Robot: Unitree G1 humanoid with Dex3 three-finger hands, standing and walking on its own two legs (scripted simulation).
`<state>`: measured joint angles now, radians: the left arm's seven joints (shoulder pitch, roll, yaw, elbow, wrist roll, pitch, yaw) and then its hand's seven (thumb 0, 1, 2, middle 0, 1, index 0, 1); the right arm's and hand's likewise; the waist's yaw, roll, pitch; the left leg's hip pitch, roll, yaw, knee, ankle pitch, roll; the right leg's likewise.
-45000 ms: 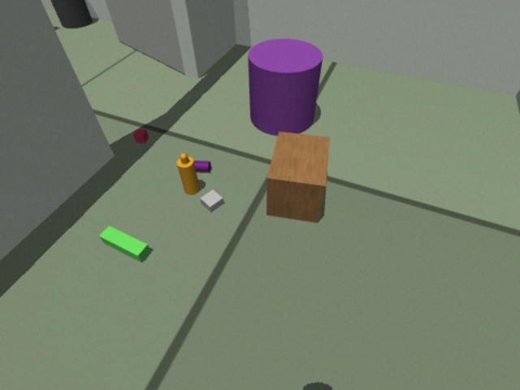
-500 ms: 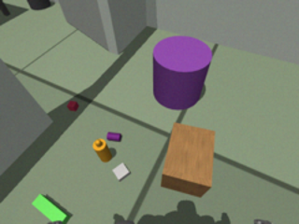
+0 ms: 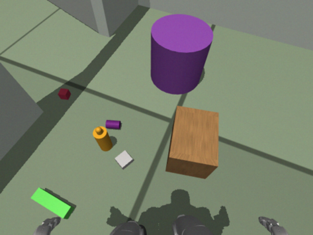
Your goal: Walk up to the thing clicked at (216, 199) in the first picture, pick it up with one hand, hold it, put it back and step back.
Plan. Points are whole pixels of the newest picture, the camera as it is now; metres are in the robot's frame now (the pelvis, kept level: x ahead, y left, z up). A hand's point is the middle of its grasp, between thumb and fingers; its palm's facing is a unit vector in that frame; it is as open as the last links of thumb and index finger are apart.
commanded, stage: step back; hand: left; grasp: from above
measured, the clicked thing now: (124, 159) +0.53 +0.19 -0.74
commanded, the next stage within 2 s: none
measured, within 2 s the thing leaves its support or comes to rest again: neither
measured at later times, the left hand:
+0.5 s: hand out of the picture +0.01 +0.27 -0.15, palm faces +0.01 -0.93 -0.37, open 7.4 cm
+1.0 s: hand out of the picture -0.20 +0.22 -0.13, palm faces -0.05 -0.91 -0.41, open 7.4 cm
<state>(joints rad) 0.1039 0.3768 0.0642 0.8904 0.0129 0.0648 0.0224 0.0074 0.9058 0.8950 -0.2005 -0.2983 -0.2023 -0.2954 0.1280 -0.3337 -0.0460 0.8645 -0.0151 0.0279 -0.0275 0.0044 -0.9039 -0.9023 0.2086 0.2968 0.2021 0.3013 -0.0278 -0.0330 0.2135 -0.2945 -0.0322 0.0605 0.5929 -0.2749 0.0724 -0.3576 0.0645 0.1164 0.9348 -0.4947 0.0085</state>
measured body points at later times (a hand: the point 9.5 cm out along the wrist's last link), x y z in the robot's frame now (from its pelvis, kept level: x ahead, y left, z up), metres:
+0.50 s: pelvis -0.12 +0.00 -0.01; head -0.05 +0.02 +0.43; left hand +0.01 +0.31 -0.13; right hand -0.02 -0.31 -0.12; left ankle -0.13 +0.12 -0.73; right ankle -0.04 -0.12 -0.73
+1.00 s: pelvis -0.27 -0.04 +0.00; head -0.23 -0.07 +0.44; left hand -0.20 +0.27 -0.10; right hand -0.16 -0.37 -0.13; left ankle -0.22 +0.11 -0.67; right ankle -0.27 -0.15 -0.73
